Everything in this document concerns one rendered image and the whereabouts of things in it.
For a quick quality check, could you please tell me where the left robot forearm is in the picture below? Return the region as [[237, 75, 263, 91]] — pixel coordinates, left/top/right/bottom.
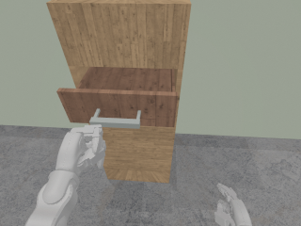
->
[[24, 169, 80, 226]]

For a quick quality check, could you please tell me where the right robot hand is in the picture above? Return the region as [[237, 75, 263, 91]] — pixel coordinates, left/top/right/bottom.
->
[[214, 183, 252, 226]]

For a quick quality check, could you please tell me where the handle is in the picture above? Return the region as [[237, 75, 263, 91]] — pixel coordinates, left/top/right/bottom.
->
[[89, 108, 141, 129]]

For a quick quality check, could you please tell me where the drawer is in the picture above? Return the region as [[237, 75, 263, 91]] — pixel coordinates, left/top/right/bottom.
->
[[57, 67, 178, 127]]

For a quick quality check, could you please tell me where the cabinet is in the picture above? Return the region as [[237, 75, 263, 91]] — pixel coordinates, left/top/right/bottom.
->
[[46, 0, 192, 184]]

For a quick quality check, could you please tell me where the left robot hand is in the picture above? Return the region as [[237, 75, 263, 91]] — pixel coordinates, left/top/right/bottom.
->
[[55, 124, 106, 177]]

